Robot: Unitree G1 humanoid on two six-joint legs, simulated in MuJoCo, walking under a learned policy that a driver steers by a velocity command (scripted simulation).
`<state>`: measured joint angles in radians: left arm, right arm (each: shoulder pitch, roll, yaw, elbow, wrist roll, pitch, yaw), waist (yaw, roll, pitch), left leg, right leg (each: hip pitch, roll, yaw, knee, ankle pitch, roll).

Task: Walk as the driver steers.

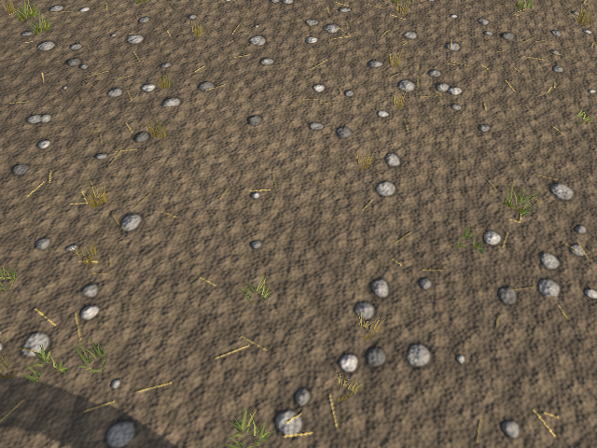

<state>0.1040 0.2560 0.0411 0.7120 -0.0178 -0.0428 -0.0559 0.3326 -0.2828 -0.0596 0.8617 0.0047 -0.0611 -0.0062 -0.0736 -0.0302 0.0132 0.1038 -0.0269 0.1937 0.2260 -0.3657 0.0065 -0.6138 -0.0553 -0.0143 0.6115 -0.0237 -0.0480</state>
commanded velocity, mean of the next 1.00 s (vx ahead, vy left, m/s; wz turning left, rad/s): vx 0.50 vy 0.00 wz -0.18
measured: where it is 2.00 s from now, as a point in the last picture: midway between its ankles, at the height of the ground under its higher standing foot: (303, 201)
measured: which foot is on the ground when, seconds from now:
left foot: down 0.00-0.06, up 0.08-0.54, down 0.56-1.00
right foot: up 0.00-0.04, down 0.06-0.58, up 0.60-1.00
